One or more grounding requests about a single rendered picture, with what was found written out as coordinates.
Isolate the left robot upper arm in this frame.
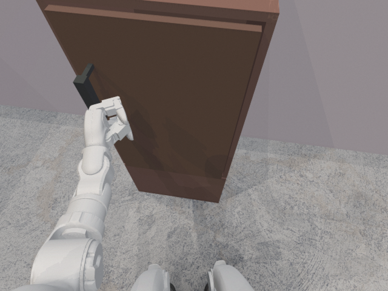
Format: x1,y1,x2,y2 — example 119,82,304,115
12,238,104,291

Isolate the left robot forearm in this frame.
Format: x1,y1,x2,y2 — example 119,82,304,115
30,145,115,284

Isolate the robot shin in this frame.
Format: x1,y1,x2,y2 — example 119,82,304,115
148,264,162,270
213,260,226,268

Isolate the right robot shin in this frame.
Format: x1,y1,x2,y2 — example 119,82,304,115
213,260,226,268

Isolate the left robot shin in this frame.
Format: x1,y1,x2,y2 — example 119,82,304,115
148,264,162,270

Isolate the handle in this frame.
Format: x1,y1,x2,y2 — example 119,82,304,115
73,63,107,118

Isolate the cupboard door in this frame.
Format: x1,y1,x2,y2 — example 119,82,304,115
44,5,262,179

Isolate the robot left hand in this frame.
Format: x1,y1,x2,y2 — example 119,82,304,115
84,96,133,151

